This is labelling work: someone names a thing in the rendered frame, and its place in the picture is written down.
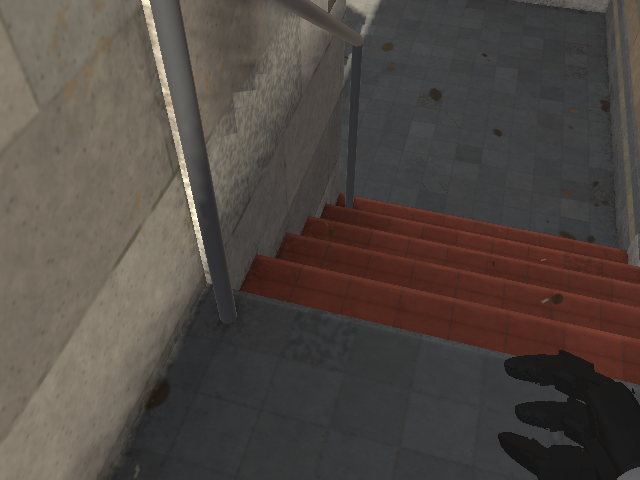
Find right robot hand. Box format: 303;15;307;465
498;350;640;480

